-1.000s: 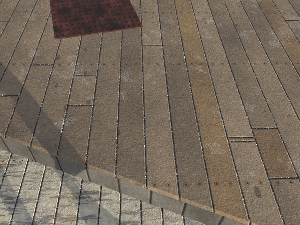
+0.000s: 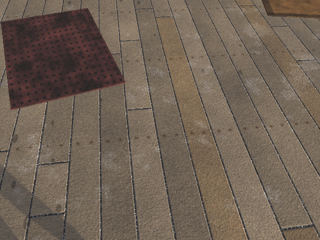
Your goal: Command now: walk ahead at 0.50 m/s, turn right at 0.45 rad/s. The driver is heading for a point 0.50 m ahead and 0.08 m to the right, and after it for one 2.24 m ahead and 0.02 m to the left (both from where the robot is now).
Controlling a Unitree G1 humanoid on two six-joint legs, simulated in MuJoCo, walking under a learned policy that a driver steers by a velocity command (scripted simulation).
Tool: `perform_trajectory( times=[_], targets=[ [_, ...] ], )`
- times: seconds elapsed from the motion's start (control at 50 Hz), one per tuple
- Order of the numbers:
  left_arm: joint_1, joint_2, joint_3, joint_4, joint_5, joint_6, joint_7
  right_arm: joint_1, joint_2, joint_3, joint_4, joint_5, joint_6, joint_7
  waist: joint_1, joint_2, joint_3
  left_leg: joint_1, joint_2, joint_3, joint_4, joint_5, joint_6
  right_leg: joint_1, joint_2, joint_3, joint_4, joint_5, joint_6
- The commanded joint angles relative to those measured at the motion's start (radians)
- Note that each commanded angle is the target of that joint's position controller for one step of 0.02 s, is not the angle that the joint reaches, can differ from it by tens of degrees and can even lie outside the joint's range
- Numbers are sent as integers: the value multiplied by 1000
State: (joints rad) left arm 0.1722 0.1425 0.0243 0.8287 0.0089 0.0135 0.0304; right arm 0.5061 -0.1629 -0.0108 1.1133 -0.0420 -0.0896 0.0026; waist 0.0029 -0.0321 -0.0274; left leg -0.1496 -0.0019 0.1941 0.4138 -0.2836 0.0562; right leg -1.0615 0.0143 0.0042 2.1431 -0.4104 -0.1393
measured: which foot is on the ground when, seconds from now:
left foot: down 0.00-0.24, up 0.26-0.72, down 0.74-1.00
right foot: up 0.00-0.20, down 0.22-0.74, up 0.76-1.00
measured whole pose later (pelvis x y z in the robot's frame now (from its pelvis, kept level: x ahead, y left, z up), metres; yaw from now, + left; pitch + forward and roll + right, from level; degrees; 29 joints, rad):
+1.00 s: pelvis +0.46 -0.10 +0.14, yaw -4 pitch +2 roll -1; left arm 0.13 0.23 0.02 0.66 0.04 0.02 0.04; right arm 0.31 -0.27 -0.06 0.75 -0.02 0.00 -0.01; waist -0.04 -0.02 0.04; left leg -0.33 -0.16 -0.07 0.40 -0.07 0.13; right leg -0.61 -0.02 0.11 1.11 -0.36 0.05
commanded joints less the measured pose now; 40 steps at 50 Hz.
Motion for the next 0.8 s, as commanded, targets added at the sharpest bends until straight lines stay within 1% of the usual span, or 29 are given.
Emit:
perform_trajectory(
  times=[0.02, 0.06, 0.1, 0.12, 0.14, 0.16, 0.18, 0.2, 0.22, 0.24, 0.26, 0.28, 0.3, 0.32, 0.36, 0.4, 0.42, 0.48, 0.5, 0.54, 0.58, 0.64, 0.68, 0.7, 0.72, 0.74, 0.76, 0.78, 0.8],
  targets=[
    [-216, -84, -56, -212, -2, -4, 8, 8, -46, 20, -8, 1, -19, 6, 52, 52, 177, -83, 300, -204, -282, -165, 38, -338, -10, 45, 107, 7, -18],
    [-313, -73, -75, -286, 5, -2, -4, 19, -61, 30, -12, 14, -16, -10, 44, 36, 197, -184, 221, -109, -350, -129, 18, -230, -16, -60, -202, 50, 10],
    [-281, -42, -80, -302, 1, 10, -24, 33, -107, 25, -18, 38, -10, -52, 59, 99, 159, -179, 217, -50, -449, 140, 69, -23, -56, -140, -473, 36, 32],
    [-264, -32, -75, -268, 2, 12, -31, 71, -93, 29, -24, 57, -6, -61, 26, 49, 110, -69, 199, 9, -432, 432, 72, 57, -45, -214, -548, 1, 15],
    [-224, -47, -84, -266, -12, 16, -27, 53, -141, 21, -33, 67, -10, -66, 56, 114, 46, -16, 215, 56, -385, 827, 75, 207, -41, -246, -680, -13, -13],
    [-213, -24, -78, -255, -11, 17, -21, 89, -152, 17, -48, 79, -5, -70, 54, 89, -18, 77, 229, 75, -279, 1341, 71, 305, 22, -313, -761, -46, -34],
    [-157, -12, -70, -235, -15, 20, -19, 93, -209, -1, -58, 69, 5, -76, 83, 176, -92, 201, 275, 71, -145, 1653, 70, 360, 66, -323, -846, -109, -48],
    [-42, 19, -54, -203, -1, 13, -26, 51, -250, -23, -95, 53, 21, -75, 127, 242, -172, 305, 304, 69, 49, 1779, 72, 419, 97, -290, -928, -154, -74],
    [49, 74, -34, -188, 7, 2, -37, 22, -272, -39, -138, 55, 30, -56, 151, 318, -264, 347, 326, 57, 278, 1806, 79, 543, 139, -202, -1057, -211, -113],
    [117, 143, -5, -191, 20, -8, -42, 3, -266, -48, -194, 45, 19, -40, 192, 282, -330, 142, 318, 46, 589, 1519, 56, 778, 70, 97, -1203, -279, -160],
    [71, 287, 44, -180, -12, 4, -30, -124, -170, -41, -323, 22, -3, 11, 151, -182, -319, -414, -10, -2, 1076, 273, -27, 975, -162, 829, -1637, -464, -291],
    [26, 323, 78, -186, -3, 2, -21, -137, -167, -53, -362, -18, -33, 42, 114, -66, -308, -594, -24, -285, 1378, 133, -25, 1017, -252, 1083, -1883, -259, -268],
    [2, 284, 71, -148, 2, -14, -19, -166, -138, -50, -401, -2, -33, 40, 58, 29, -203, -678, 6, -304, 1479, 155, -15, 939, -268, 993, -1857, -238, -238],
    [36, 222, 55, -79, 11, -34, -19, -196, -87, -34, -426, 11, -23, 17, 6, 120, 13, -721, 37, -277, 1441, 122, -9, 738, -238, 826, -1806, -93, -192],
    [37, 118, 32, -4, 38, -71, -25, -212, -21, -6, -465, 10, 8, -24, -69, 115, 101, -765, 56, -262, 1492, 39, 14, 594, -149, 525, -1715, 178, -129],
    [67, 95, 23, 49, 19, -95, -38, -186, -4, 10, -482, -8, 51, -33, -117, 64, 99, -769, 73, -271, 1380, 30, 26, 569, -71, 309, -1706, 283, -67],
    [34, 133, 31, 23, 10, -97, -41, -183, -41, 8, -487, -10, 59, -23, -129, 60, 92, -695, 88, -260, 1125, 19, 11, 541, -38, 239, -1757, 236, -61],
    [135, 181, 41, 16, -2, -120, -28, -292, -119, -16, -498, -2, 59, -3, -40, 34, 61, -646, 88, -152, 802, 161, -27, 699, -31, 178, -1855, 746, -5],
    [172, 185, 43, 20, -4, -116, -20, -318, -106, -15, -486, 6, 63, 0, -9, 31, 16, -626, 75, -128, 731, 208, -28, 791, -22, 137, -1869, 860, 25],
    [253, 187, 42, 17, -18, -118, -8, -375, -63, 1, -497, 15, 57, 10, 43, -4, 13, -581, 56, -83, 488, 281, -24, 926, -37, 92, -1845, 1113, 88],
    [267, 202, 44, 11, -14, -108, -4, -426, -42, 7, -491, 29, 57, 14, 72, -35, -13, -510, 8, -40, 313, 342, -5, 1029, -38, 53, -1872, 1110, 115],
    [269, 203, 34, 7, -1, -109, 7, -382, -92, -10, -460, 31, 56, 10, 56, -86, -54, -345, -76, -31, 191, 368, 13, 1135, -66, 2, -1803, 1293, 138],
    [231, 219, 39, -6, 8, -114, 31, -249, -154, -35, -414, 24, 52, 2, -20, -105, -47, -245, -98, -87, 128, 313, 29, 1174, -115, 2, -1689, 1360, 154],
    [191, 242, 49, -22, 10, -111, 41, -151, -188, -50, -384, 21, 47, -3, -76, -93, -50, -179, -82, -121, 59, 316, 44, 1169, -131, 3, -1566, 1335, 156],
    [121, 265, 59, -49, 0, -106, 45, -34, -202, -60, -348, 18, 38, -9, -157, -45, -64, -60, -51, -146, -88, 440, 77, 1112, -90, -33, -1342, 1206, 165],
    [84, 247, 55, -93, -14, -103, 44, 2, -223, -69, -327, 15, 32, -14, -171, 93, -114, 147, 70, -263, -40, 767, 139, 882, 33, -84, -979, 518, 170],
    [227, 129, 34, -129, -15, -95, 40, -61, -253, -70, -356, 17, 30, -16, -12, 230, -203, 384, 341, -605, 132, 1495, 312, 551, 140, -20, -691, -216, 204],
    [309, 171, 29, -107, 7, -83, 27, -99, -265, -86, -389, 52, 34, -11, -10, 112, -323, 355, 391, -685, 47, 1292, 402, 526, 76, 104, -627, -89, 187],
    [238, 219, 38, -116, 19, -77, 20, -192, -213, -78, -433, 52, 41, -15, -14, 33, -213, 217, 334, -656, -24, 969, 398, 486, 49, 105, -629, -27, 181]
  ],
)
